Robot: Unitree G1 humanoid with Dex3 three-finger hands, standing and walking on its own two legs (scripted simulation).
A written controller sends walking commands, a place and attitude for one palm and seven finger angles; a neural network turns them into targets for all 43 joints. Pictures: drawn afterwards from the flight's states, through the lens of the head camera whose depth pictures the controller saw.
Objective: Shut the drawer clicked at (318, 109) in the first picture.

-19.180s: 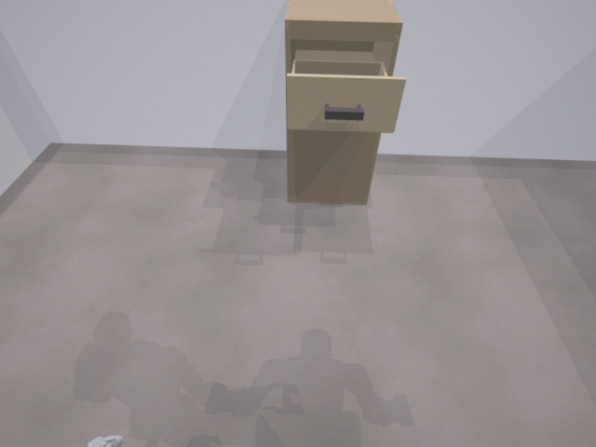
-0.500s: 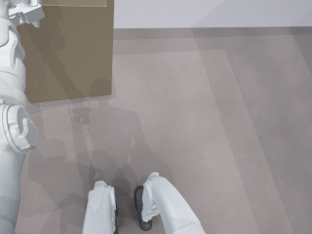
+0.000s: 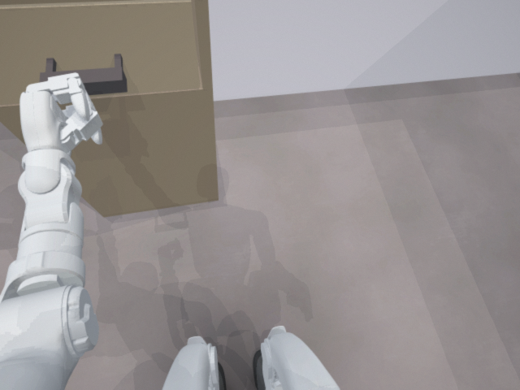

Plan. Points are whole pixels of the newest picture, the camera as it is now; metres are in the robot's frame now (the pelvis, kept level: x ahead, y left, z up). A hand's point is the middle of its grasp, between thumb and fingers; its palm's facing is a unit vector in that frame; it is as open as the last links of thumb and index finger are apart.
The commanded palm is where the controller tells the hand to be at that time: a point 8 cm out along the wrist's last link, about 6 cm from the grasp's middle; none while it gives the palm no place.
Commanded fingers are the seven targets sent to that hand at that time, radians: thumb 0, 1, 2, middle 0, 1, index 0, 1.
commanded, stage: draw the hand back to the body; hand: left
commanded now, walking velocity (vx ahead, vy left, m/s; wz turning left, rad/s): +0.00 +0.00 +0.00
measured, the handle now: (85, 72) +0.62 +0.23 +0.02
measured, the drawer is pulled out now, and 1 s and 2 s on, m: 0.00 0.00 0.00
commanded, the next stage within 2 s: step back with the hand held close in 1.20 s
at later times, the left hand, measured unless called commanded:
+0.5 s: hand out of the picture +0.32 +0.22 +0.15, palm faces +0.18 -0.96 -0.23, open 3.2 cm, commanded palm +0.28 +0.27 +0.17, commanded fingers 0.00 0.90 0.90 -1.40 -1.60 -1.40 -1.60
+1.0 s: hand out of the picture +0.19 +0.25 +0.25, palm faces +0.42 -0.83 -0.37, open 3.2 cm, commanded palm +0.13 +0.29 +0.27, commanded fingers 0.00 0.90 0.90 -1.40 -1.60 -1.40 -1.60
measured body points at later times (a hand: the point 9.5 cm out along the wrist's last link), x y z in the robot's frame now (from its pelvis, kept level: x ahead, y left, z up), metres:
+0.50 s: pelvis +0.02 +0.01 +0.07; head +0.04 +0.00 +0.52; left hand +0.31 +0.27 +0.17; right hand +0.20 -0.22 -0.01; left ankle -0.01 +0.07 -0.64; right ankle +0.00 -0.09 -0.64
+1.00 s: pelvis +0.02 +0.00 +0.10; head -0.01 -0.02 +0.55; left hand +0.16 +0.29 +0.28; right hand +0.22 -0.20 +0.02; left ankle -0.01 +0.07 -0.64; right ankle +0.00 -0.09 -0.64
